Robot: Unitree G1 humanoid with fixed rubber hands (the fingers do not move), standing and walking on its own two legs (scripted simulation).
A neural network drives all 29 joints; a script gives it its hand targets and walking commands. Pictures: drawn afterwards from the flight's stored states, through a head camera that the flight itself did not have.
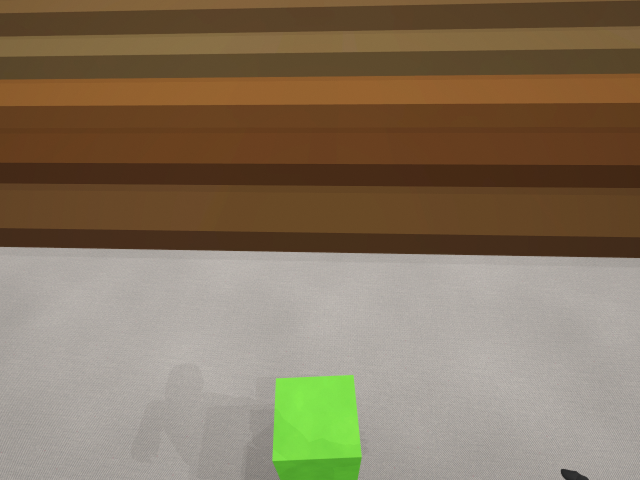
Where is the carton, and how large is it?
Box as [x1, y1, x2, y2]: [272, 375, 361, 479]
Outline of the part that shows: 353,375 276,378 272,460 280,479 357,479 361,454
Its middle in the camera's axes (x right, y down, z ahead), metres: +0.00 +0.53 +1.06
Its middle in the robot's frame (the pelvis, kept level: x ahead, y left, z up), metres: +0.40 +0.05 -0.66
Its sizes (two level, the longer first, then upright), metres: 0.210 0.200 0.250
